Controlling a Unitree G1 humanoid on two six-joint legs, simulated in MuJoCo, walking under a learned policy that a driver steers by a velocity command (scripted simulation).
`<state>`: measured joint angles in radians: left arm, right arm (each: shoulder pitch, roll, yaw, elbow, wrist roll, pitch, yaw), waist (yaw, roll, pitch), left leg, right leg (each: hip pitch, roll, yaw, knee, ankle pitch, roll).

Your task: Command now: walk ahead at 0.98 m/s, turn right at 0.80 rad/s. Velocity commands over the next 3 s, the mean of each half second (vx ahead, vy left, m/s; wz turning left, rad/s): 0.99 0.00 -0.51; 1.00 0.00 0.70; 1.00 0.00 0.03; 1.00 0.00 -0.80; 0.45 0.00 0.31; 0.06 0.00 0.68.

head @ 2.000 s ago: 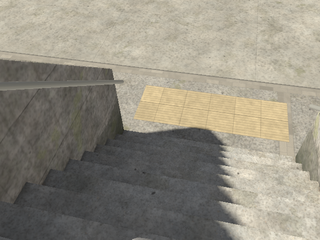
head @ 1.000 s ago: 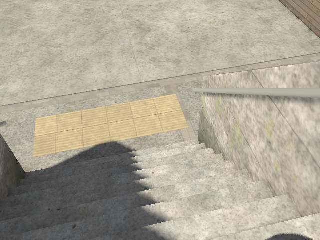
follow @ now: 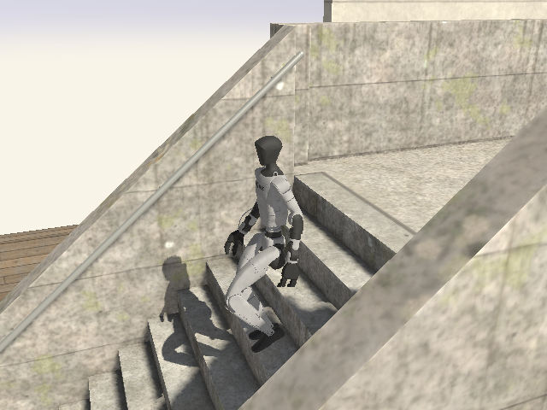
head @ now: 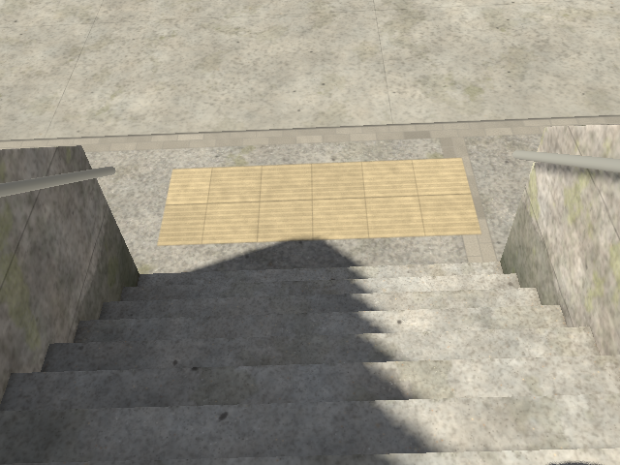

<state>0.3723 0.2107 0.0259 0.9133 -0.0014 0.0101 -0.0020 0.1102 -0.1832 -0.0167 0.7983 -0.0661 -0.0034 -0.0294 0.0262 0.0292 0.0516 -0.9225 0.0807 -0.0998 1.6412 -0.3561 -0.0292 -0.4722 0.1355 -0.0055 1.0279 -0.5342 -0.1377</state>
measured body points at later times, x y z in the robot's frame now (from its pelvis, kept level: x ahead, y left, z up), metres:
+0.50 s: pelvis +0.28 +0.05 -0.20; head +0.28 +0.06 +0.25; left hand +0.53 +0.21 -0.30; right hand +0.10 -0.15 -0.34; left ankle +0.23 +0.18 -0.88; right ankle +0.37 -0.12 -0.78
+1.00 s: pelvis +0.59 -0.03 -0.44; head +0.58 -0.04 +0.01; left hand +0.48 +0.22 -0.58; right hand +0.79 -0.28 -0.54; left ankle +0.76 +0.12 -1.07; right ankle +0.47 -0.15 -1.08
